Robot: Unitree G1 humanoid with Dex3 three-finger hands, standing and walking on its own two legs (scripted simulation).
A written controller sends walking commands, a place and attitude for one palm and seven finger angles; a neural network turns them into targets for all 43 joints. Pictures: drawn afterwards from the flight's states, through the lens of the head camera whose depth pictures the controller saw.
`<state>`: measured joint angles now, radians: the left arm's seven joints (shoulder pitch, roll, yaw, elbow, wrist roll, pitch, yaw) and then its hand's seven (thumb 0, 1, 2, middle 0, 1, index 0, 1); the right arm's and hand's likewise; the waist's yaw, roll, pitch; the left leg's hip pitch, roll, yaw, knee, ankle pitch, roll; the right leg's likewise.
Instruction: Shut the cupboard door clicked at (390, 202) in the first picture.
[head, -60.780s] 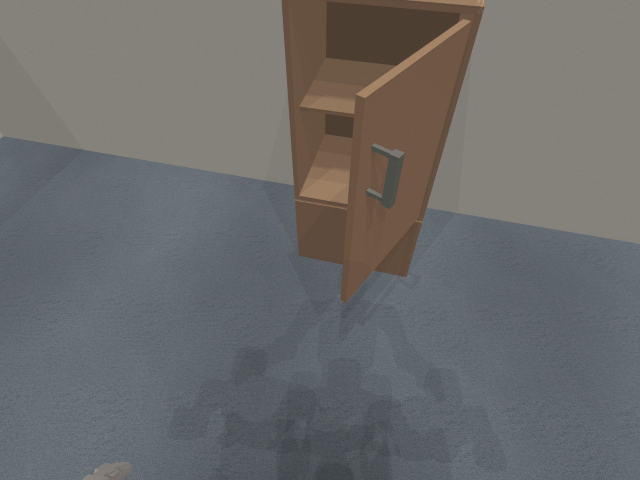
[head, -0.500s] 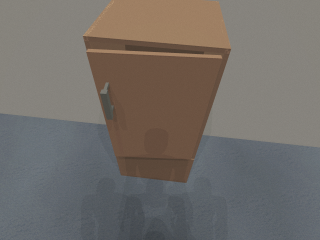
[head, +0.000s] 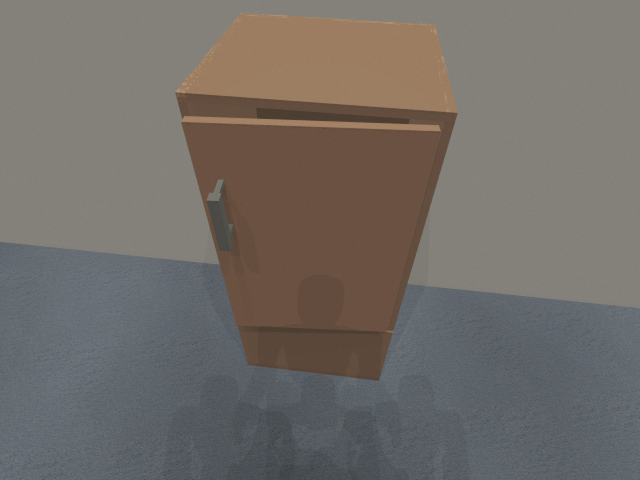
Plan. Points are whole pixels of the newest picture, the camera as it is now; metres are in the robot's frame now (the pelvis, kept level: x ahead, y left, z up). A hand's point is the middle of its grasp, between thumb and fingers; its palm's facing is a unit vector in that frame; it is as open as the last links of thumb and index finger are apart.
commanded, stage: shuffle to correct the standing spot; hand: left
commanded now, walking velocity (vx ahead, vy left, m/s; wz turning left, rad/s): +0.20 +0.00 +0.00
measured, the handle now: (222, 216) +0.54 +0.21 +0.00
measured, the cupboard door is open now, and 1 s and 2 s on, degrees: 4 4 4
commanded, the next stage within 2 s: come to a stop and stand still in 0.38 s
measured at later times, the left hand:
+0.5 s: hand out of the picture +0.04 +0.17 -0.19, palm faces +0.05 -0.98 -0.16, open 7.4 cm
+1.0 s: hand out of the picture +0.11 +0.19 -0.18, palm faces +0.00 -0.97 -0.25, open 7.3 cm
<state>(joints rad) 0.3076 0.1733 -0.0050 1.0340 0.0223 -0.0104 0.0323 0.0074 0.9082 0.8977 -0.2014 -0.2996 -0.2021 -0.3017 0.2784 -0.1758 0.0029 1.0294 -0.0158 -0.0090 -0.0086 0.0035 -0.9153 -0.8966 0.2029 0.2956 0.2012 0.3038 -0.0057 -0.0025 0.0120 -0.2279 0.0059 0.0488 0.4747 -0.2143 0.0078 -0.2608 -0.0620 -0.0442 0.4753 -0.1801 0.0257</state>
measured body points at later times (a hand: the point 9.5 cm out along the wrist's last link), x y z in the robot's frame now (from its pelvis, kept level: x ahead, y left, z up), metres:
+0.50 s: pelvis +0.06 +0.00 -0.01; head +0.07 +0.01 +0.44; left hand +0.04 +0.22 -0.17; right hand +0.03 -0.21 -0.17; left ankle +0.03 +0.11 -0.74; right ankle +0.05 -0.14 -0.74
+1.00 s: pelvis +0.06 +0.01 +0.00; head +0.08 +0.01 +0.44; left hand +0.11 +0.24 -0.16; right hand +0.09 -0.23 -0.16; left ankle +0.03 +0.11 -0.73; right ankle +0.05 -0.13 -0.74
